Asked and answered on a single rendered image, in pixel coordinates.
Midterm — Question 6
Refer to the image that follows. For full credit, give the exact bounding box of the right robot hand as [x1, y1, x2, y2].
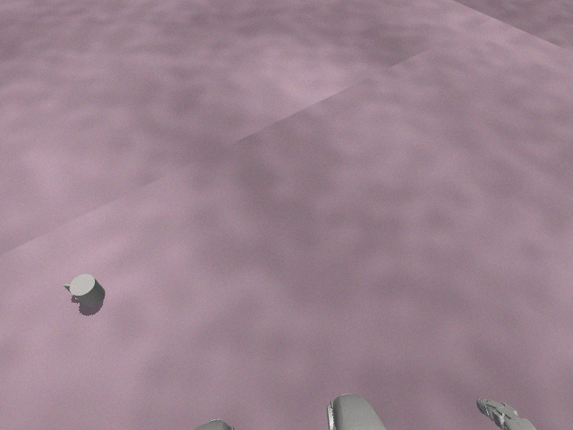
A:
[476, 399, 537, 430]

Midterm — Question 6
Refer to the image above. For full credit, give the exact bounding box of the mug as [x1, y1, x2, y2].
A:
[64, 274, 105, 306]

